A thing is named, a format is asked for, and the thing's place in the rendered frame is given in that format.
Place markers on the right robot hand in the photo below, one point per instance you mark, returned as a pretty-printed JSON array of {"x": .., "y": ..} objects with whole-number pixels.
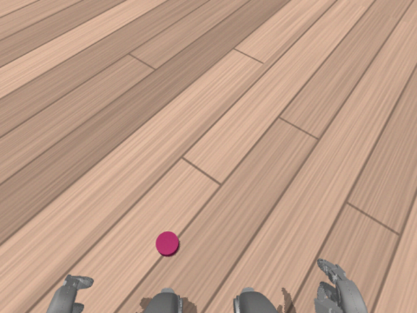
[{"x": 345, "y": 298}]

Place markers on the tin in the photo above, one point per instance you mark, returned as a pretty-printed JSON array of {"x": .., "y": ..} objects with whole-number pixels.
[{"x": 167, "y": 243}]

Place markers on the left robot hand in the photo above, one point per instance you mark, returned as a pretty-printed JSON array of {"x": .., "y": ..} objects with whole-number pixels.
[{"x": 64, "y": 298}]

